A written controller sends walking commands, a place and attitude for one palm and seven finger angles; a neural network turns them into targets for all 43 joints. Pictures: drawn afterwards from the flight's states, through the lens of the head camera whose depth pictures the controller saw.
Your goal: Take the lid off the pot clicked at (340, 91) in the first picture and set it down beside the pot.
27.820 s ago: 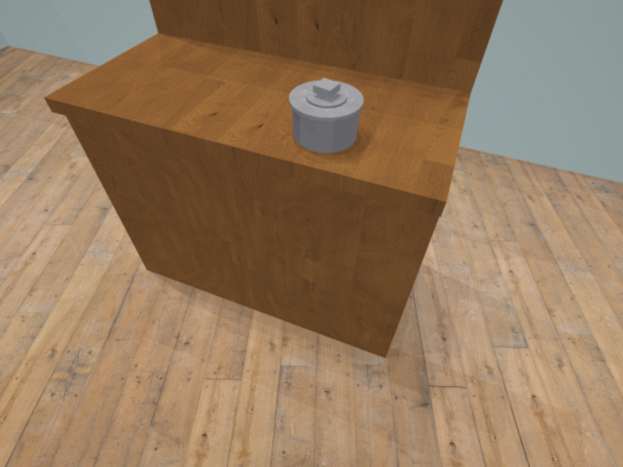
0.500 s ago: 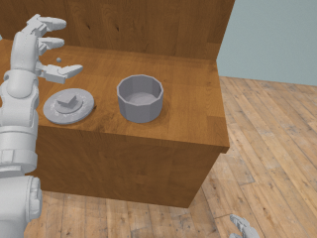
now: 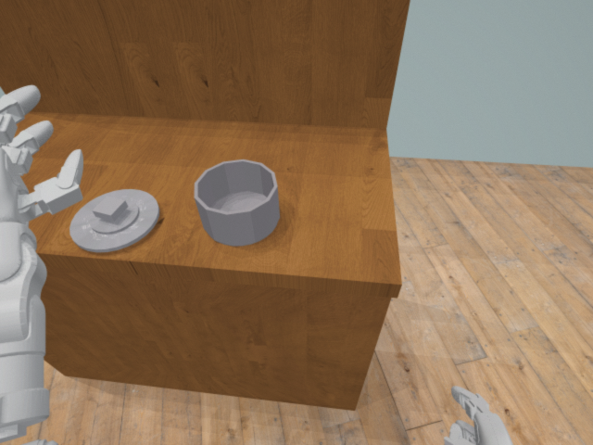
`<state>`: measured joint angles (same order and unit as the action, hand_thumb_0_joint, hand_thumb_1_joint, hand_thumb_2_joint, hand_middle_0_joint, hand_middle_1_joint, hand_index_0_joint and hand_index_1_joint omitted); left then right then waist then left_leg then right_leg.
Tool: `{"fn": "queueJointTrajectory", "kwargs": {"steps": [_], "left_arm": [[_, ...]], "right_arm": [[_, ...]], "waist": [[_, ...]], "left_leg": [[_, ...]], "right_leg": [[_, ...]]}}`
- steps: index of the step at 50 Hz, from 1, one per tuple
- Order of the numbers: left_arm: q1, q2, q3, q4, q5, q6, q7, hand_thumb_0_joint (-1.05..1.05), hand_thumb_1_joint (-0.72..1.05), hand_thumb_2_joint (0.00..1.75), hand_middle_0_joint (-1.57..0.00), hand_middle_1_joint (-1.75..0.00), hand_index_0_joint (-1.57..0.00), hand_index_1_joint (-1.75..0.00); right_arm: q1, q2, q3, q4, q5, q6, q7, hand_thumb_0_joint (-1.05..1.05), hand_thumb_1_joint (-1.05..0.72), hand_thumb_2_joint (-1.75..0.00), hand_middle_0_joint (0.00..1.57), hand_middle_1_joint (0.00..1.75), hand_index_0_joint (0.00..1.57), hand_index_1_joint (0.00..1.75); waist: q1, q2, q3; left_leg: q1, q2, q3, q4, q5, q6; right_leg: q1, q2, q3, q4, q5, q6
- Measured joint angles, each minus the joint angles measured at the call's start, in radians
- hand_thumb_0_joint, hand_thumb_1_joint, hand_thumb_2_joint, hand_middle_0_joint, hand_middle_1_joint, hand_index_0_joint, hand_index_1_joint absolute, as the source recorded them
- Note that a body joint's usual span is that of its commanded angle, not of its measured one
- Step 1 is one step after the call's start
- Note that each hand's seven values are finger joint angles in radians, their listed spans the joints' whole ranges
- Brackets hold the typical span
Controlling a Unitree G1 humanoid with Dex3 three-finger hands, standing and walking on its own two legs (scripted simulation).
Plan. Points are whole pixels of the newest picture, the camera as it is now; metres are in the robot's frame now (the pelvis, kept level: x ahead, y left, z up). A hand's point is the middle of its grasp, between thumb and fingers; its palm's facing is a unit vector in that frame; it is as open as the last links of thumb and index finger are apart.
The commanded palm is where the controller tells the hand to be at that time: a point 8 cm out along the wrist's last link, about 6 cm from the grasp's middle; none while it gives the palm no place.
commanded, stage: draw the hand back to the body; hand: left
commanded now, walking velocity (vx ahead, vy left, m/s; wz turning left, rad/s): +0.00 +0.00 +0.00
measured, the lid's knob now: (110, 208) +0.48 +0.38 +0.03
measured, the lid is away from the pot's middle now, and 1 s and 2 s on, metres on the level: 0.23 0.23 0.23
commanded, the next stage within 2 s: step back with the hand held close in 1.06 s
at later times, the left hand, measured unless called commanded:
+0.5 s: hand (36, 250) +0.23 +0.26 +0.22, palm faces +0.47 -0.85 -0.23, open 7.5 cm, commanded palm +0.18 +0.30 +0.22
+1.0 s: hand out of the picture +0.15 +0.27 +0.21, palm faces +0.43 -0.84 -0.32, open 7.4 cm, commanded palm +0.10 +0.31 +0.21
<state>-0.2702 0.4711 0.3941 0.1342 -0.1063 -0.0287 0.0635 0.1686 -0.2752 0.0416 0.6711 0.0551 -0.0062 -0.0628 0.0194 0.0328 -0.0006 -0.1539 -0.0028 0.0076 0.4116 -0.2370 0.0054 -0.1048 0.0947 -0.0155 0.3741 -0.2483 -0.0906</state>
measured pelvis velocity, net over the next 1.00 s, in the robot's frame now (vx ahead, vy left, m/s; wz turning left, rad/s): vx -0.03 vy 0.03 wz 0.02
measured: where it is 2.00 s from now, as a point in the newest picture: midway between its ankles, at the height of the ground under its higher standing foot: outside the picture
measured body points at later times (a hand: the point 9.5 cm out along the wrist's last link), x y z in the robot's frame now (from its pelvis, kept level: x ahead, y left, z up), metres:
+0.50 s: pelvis -0.02 +0.00 +0.00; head -0.04 -0.03 +0.45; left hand +0.20 +0.31 +0.23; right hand +0.17 -0.22 -0.09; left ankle -0.01 +0.12 -0.74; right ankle -0.03 -0.06 -0.74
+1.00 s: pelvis -0.03 +0.03 +0.00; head -0.06 +0.01 +0.45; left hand +0.12 +0.31 +0.22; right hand +0.18 -0.18 -0.07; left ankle -0.01 +0.12 -0.74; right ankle -0.03 -0.06 -0.74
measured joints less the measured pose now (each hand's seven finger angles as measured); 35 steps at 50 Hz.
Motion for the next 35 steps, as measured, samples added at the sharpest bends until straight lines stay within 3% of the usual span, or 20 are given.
{"fn": "queueJointTrajectory", "kwargs": {"steps": [17, 35], "left_arm": [[0.207, -0.072, -0.009, -0.202, -0.03, -0.035, 0.009, 0.02, 0.83, 0.89, -0.23, -0.33, -0.22, -0.34], [0.496, -0.116, -0.038, -0.463, -0.032, -0.083, 0.003, 0.02, 0.89, 0.9, -0.21, -0.3, -0.2, -0.3]], "right_arm": [[-0.032, 0.035, 0.009, 0.014, -0.013, -0.04, -0.002, 0.01, -0.9, -0.9, 0.2, 0.3, 0.2, 0.3], [-0.019, 0.047, -0.005, 0.025, -0.04, -0.081, -0.003, 0.02, -0.9, -0.9, 0.2, 0.3, 0.2, 0.3]], "waist": [[0.022, 0.026, 0.013], [0.033, 0.028, 0.025]], "left_leg": [[0.039, 0.005, -0.011, -0.01, 0.021, -0.006], [0.077, -0.005, -0.005, -0.034, 0.041, 0.011]], "right_leg": [[0.044, 0.006, -0.011, -0.018, 0.021, -0.009], [0.091, -0.006, -0.005, -0.06, 0.051, 0.009]]}}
